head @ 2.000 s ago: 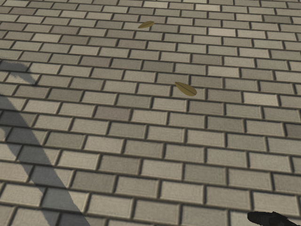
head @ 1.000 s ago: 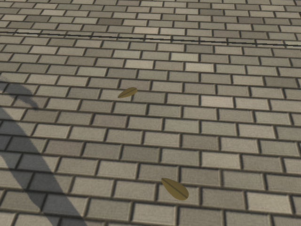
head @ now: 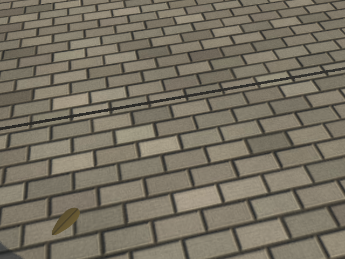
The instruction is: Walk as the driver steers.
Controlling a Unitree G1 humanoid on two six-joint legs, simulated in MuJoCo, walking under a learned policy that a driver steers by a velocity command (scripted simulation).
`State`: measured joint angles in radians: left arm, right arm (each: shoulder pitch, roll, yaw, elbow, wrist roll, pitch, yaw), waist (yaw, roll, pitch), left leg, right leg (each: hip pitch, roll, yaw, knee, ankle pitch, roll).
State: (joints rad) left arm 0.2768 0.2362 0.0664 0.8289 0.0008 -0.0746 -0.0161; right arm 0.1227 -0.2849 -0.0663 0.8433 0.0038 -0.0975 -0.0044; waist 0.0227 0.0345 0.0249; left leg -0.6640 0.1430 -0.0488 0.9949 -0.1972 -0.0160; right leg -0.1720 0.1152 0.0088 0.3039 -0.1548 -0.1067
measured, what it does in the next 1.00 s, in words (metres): walks ahead, turning left: left foot, then right foot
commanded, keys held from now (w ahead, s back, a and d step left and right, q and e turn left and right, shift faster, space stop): w+q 0.62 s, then w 0.38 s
